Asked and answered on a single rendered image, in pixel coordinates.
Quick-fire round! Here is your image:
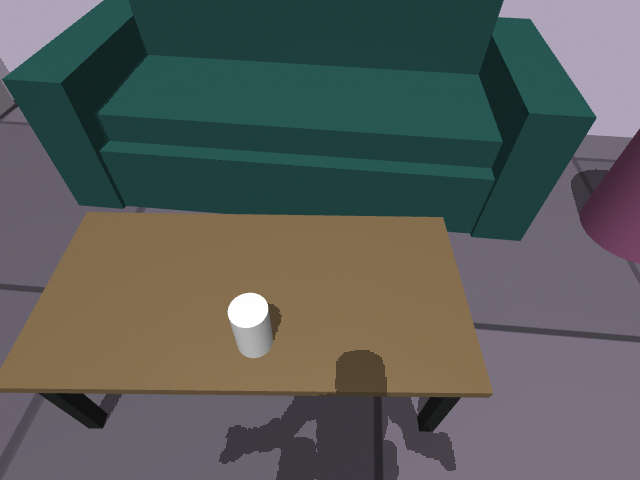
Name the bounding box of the can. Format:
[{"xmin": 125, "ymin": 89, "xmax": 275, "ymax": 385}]
[{"xmin": 228, "ymin": 293, "xmax": 273, "ymax": 358}]

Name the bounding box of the sofa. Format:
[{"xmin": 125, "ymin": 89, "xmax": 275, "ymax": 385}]
[{"xmin": 2, "ymin": 0, "xmax": 597, "ymax": 241}]

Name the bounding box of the coffee table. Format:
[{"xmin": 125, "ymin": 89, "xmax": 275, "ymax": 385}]
[{"xmin": 0, "ymin": 212, "xmax": 493, "ymax": 432}]

